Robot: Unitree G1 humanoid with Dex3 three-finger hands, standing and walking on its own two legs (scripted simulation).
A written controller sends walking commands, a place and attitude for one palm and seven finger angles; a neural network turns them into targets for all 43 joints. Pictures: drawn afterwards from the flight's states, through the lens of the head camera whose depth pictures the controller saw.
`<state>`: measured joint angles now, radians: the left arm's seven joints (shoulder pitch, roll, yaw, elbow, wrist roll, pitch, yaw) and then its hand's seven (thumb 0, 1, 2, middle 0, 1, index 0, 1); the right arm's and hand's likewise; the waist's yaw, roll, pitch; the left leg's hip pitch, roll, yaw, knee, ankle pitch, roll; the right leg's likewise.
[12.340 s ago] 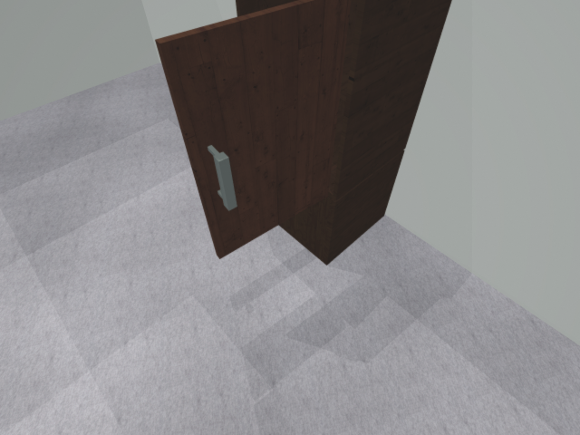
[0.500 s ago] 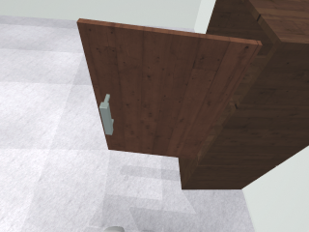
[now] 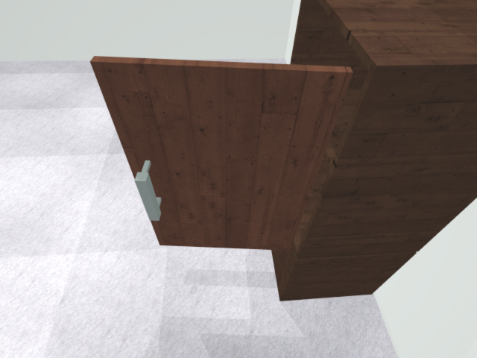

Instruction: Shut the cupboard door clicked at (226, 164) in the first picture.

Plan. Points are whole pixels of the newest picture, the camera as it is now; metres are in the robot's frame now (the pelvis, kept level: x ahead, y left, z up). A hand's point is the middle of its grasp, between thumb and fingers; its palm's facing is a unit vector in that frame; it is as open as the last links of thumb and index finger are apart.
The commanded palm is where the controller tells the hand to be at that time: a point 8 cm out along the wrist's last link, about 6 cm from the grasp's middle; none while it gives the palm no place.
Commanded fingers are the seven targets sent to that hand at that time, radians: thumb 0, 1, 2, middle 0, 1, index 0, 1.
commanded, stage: come to a stop and stand still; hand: left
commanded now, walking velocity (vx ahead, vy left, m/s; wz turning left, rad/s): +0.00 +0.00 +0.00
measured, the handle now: (151, 191) +0.45 +0.21 -0.04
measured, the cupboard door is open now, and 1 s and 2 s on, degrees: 84 84 84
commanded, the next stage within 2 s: look again from close up in 0.80 s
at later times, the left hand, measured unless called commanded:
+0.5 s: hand out of the picture -0.01 +0.20 -0.17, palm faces +0.00 -0.98 -0.20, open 7.4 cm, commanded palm none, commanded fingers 0.00 0.90 0.90 -0.20 -0.30 -0.20 -0.30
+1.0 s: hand out of the picture +0.00 +0.21 -0.17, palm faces -0.01 -0.99 -0.17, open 7.4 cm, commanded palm none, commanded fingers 0.00 0.90 0.90 -0.20 -0.30 -0.20 -0.30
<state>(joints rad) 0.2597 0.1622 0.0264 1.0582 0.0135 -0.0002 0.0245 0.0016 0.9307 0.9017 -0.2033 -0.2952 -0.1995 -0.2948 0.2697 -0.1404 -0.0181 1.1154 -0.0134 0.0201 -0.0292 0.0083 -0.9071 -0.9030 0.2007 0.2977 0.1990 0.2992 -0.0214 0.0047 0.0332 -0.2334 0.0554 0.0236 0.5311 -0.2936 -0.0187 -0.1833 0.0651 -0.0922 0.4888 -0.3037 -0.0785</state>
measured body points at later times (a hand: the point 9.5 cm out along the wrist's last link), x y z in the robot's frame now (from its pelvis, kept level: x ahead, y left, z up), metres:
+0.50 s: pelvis -0.01 +0.03 +0.00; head -0.02 +0.02 +0.45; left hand -0.01 +0.25 -0.15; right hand -0.02 -0.18 -0.16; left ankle -0.02 +0.13 -0.73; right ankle -0.02 -0.07 -0.73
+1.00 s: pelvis +0.01 +0.04 +0.01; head +0.03 +0.05 +0.46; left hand +0.00 +0.26 -0.16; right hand +0.00 -0.17 -0.15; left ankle -0.02 +0.13 -0.73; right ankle -0.02 -0.07 -0.73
